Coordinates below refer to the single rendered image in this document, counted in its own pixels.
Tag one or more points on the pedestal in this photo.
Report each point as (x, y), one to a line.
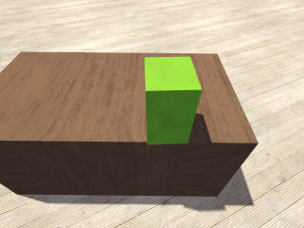
(74, 123)

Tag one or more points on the carton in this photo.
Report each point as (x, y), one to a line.
(172, 95)

